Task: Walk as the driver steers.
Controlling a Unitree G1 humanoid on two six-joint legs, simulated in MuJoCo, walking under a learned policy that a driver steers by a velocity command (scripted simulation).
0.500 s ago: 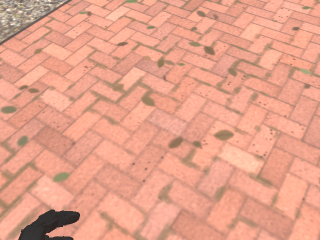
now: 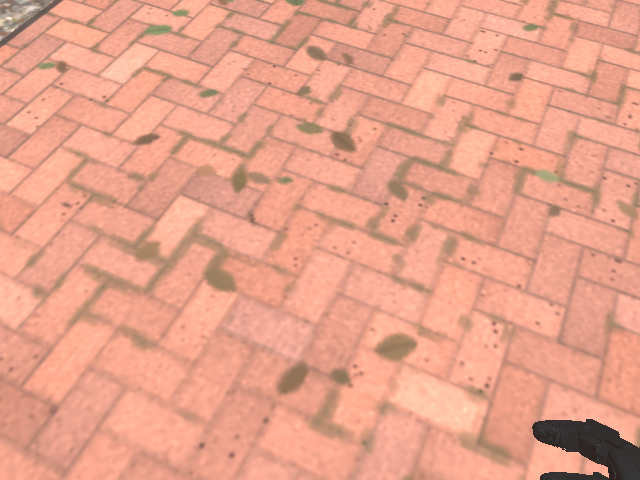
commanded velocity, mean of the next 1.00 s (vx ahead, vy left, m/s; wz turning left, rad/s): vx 0.03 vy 0.00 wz -0.25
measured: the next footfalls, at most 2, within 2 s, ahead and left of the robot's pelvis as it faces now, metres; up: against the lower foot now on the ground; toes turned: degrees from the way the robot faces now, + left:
right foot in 0.24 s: +0.10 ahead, -0.15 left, +0.00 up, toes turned -12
left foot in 0.58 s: +0.12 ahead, +0.09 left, +0.00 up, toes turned -12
